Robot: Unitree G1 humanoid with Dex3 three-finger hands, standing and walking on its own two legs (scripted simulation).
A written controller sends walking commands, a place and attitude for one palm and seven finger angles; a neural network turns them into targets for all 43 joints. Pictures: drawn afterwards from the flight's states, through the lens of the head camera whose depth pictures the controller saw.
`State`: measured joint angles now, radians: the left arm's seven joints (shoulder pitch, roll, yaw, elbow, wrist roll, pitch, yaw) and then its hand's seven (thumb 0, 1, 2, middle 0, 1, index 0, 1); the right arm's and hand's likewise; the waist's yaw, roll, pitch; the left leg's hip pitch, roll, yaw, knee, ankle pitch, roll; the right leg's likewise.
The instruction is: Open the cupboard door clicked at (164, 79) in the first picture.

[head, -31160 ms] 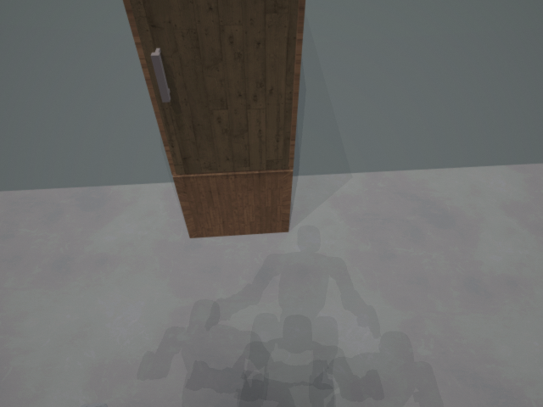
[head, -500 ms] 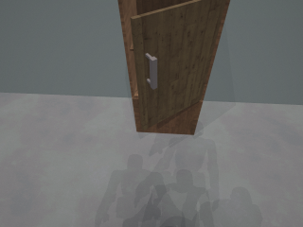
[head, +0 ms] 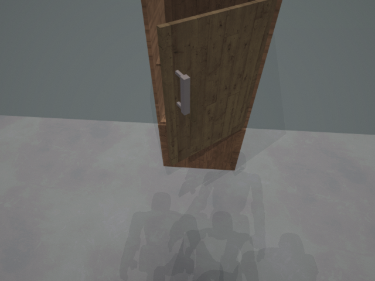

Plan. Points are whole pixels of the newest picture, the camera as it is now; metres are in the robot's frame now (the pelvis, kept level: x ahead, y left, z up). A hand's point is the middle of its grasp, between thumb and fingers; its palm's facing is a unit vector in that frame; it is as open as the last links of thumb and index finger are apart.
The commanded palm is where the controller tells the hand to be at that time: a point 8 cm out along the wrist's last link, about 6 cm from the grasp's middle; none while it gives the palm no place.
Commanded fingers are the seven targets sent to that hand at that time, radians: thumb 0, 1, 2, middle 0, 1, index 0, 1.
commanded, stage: look to check the result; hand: left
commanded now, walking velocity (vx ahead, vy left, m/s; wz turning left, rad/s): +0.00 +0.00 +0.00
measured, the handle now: (181, 92) +0.64 +0.05 +0.04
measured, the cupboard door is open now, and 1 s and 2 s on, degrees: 38 38 38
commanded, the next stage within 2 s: walk to a spot facing it in 0.46 s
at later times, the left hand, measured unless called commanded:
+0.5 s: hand out of the picture +0.02 +0.18 -0.17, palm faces +0.04 -0.98 -0.21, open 7.4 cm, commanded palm none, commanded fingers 0.00 0.90 0.90 -0.20 -0.30 -0.20 -0.30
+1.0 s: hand out of the picture +0.08 +0.18 -0.18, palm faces -0.10 -0.96 -0.25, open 7.4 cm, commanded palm none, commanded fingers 0.00 0.90 0.90 -0.20 -0.30 -0.20 -0.30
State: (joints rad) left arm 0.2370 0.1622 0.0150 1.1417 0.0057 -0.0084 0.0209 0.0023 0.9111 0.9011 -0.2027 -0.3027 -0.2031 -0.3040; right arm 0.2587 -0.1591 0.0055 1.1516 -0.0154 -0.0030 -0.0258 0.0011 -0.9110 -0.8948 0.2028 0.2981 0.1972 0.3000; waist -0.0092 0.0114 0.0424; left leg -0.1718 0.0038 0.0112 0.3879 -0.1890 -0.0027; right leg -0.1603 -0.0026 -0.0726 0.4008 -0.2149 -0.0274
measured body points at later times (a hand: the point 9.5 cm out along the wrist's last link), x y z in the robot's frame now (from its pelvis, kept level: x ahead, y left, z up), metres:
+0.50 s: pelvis +0.01 +0.00 +0.00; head +0.02 -0.01 +0.45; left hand +0.02 +0.23 -0.16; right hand +0.03 -0.23 -0.16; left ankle +0.01 +0.12 -0.74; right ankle +0.00 -0.10 -0.74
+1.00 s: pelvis +0.00 -0.01 -0.02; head +0.04 -0.04 +0.43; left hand +0.08 +0.23 -0.16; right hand +0.00 -0.26 -0.18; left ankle +0.01 +0.12 -0.74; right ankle -0.02 -0.10 -0.74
